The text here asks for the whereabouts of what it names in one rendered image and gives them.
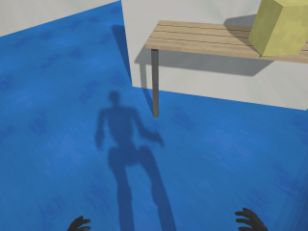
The carton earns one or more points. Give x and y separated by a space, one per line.
280 27

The table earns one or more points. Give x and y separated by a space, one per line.
206 38

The right robot hand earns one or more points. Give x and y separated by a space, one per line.
253 221

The left robot hand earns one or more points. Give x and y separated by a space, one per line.
77 223

